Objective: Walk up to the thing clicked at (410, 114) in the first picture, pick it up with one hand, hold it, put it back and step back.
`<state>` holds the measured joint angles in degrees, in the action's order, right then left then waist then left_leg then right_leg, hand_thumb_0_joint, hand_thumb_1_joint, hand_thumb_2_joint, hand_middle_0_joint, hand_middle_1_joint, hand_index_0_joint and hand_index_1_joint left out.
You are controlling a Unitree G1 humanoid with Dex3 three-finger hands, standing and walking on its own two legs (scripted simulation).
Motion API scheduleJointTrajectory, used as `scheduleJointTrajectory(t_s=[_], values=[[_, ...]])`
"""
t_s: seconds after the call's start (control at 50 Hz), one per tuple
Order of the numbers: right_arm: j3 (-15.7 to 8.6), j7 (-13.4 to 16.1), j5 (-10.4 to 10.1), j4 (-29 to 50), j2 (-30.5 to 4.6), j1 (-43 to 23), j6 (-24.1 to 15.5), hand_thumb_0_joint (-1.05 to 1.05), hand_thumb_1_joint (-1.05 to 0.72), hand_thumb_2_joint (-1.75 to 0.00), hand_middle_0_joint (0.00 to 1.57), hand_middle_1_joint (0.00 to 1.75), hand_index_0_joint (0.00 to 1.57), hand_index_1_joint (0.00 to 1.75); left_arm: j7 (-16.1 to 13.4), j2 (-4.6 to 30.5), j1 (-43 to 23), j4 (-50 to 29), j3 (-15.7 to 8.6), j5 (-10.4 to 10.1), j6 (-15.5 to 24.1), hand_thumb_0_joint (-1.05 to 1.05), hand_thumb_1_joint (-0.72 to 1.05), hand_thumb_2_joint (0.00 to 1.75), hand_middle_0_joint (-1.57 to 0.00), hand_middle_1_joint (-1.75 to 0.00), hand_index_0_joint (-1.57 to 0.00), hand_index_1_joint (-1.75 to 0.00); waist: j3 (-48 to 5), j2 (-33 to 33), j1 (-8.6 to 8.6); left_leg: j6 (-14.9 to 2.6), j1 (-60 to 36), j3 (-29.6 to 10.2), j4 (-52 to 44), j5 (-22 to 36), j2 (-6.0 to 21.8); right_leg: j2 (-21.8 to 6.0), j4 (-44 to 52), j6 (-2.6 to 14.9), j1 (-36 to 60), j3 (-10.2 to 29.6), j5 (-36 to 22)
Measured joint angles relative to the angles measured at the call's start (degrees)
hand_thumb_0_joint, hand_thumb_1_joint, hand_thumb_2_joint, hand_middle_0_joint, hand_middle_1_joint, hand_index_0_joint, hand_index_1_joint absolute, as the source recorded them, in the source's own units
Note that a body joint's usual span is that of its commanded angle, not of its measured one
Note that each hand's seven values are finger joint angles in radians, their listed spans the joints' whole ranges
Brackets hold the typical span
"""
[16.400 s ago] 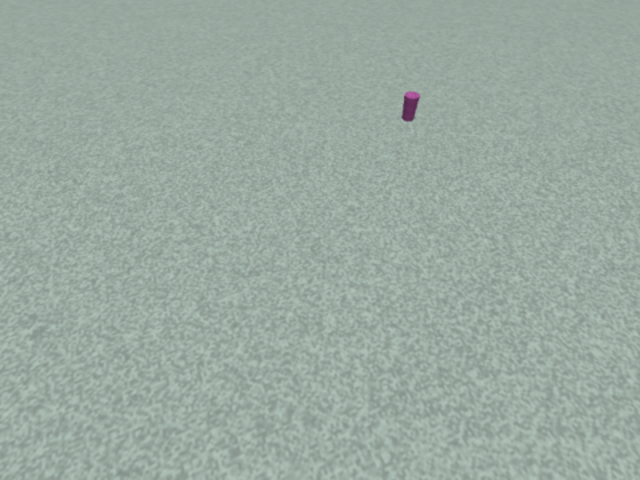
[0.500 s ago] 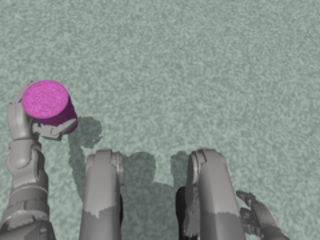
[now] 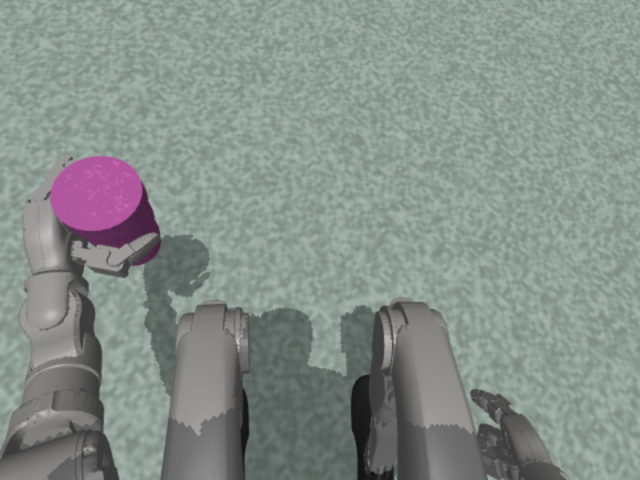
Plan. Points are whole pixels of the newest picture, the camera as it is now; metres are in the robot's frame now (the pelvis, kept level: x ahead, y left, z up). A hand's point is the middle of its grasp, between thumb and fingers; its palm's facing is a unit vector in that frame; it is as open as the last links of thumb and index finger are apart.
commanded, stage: lift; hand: left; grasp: from the side
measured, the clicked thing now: (119, 221) +0.42 +0.25 -0.05
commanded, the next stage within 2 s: none
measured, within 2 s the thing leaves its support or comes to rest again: neither
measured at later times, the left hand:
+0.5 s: hand (93, 207) +0.40 +0.24 +0.04, palm faces +0.18 -0.98 -0.03, open 10.7 cm
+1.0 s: hand out of the picture +0.38 +0.23 +0.22, palm faces +0.21 -0.98 -0.05, open 10.7 cm
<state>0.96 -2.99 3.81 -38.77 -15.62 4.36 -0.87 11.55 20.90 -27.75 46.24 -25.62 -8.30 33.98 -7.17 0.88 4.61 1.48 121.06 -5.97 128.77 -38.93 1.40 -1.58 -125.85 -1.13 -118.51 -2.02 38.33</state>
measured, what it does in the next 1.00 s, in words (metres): rises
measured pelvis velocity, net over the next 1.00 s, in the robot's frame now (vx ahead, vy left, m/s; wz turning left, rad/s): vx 0.04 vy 0.01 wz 0.04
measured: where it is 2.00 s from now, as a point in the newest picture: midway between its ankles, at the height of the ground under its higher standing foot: (301, 462)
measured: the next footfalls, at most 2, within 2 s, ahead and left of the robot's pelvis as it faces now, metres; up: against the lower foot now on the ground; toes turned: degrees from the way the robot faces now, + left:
none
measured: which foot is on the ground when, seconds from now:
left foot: down 0.00-1.00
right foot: down 0.00-1.00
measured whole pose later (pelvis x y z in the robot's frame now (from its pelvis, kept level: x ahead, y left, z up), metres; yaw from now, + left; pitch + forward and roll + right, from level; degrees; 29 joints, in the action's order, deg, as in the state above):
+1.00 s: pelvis +0.04 +0.01 +0.20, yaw +2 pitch +26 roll -4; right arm 0.0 2.7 -2.3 -34.9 -12.7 8.3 -3.1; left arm 2.0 15.1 -6.0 13.2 -13.2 -11.0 15.7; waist -10.2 -1.4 2.0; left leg 0.8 82.6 -3.7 92.7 -36.1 2.6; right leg -1.6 -89.4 -1.3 -80.1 -2.8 35.1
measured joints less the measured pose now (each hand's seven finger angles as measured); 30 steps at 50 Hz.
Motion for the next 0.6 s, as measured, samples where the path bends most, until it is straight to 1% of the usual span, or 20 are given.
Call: scheduleJointTrajectory(t_s=[0.08, 0.16, 0.24, 0.32, 0.5, 0.6], values=[[-0.04, 0.07, -0.07, 0.02, -0.04, 0.15, -0.02, 0.01, -0.91, -0.91, 0.2, 0.3, 0.2, 0.3, -0.03, -0.12, -0.18, 0.17, 0.05, -0.05, -0.23, -0.02, -0.37, 0.97, -0.73, -0.85, -0.69, -0.87, -0.16, -0.12, 0.02, 0.05, -0.37, 0.05, -0.38, 0.0, 0.01, -0.01, 0.31, 0.05, 0.3, 0.02, 0.01], [-0.18, 0.23, -0.3, 0.18, -0.08, 0.24, -0.03, 0.01, -0.92, -0.91, 0.2, 0.3, 0.2, 0.3, 0.55, -0.31, 0.35, -0.68, 0.15, -0.24, -0.57, -0.02, -0.37, 0.97, -0.73, -0.85, -0.69, -0.87, -0.27, -0.42, 0.06, 0.08, -0.85, 0.06, -0.84, 0.03, -0.01, -0.04, 0.72, 0.07, 0.77, -0.01, 0.03], [-0.34, 0.54, -0.81, 0.48, -0.04, 0.47, -0.2, 0.01, -0.93, -0.91, 0.2, 0.3, 0.2, 0.3, 1.35, -0.77, 1.44, -2.83, 0.52, -1.01, -1.41, -0.02, -0.38, 0.98, -0.73, -0.86, -0.69, -0.88, -0.48, -0.57, -0.11, 0.12, -1.71, 0.22, -1.8, 0.07, 0.04, -0.06, 1.55, 0.13, 1.51, 0.05, 0.0], [-0.52, 1.0, -1.39, 0.88, 0.05, 0.68, -0.28, 0.01, -0.93, -0.91, 0.2, 0.3, 0.2, 0.3, 1.41, -1.45, 2.86, -5.48, 1.12, -1.78, -2.72, -0.01, -0.39, 1.0, -0.72, -0.89, -0.69, -0.9, -0.92, -0.86, -0.47, 0.08, -2.99, 0.36, -3.35, 0.13, 0.13, -0.07, 3.05, 0.16, 2.74, 0.03, -0.06], [-0.97, 2.18, -3.07, 2.34, 0.54, 1.06, -0.58, 0.01, -0.92, -0.9, 0.2, 0.3, 0.2, 0.3, -0.02, -2.83, 7.27, -13.69, 3.52, -2.93, -6.91, -0.01, -0.4, 1.01, -0.72, -0.89, -0.69, -0.91, -2.23, -1.44, -1.48, -0.04, -7.64, 0.82, -8.98, 0.5, 0.38, -0.12, 8.6, 0.22, 7.32, -0.05, -0.44], [-1.2, 2.82, -4.07, 3.1, 0.86, 1.2, -0.73, 0.01, -0.92, -0.9, 0.2, 0.3, 0.2, 0.3, -1.53, -3.72, 10.27, -18.87, 5.28, -3.37, -9.58, -0.01, -0.41, 1.01, -0.72, -0.9, -0.69, -0.91, -2.74, -1.75, -2.08, -0.15, -11.7, 1.1, -13.06, 0.65, 0.55, -0.13, 12.73, 0.19, 11.4, -0.15, -0.64]])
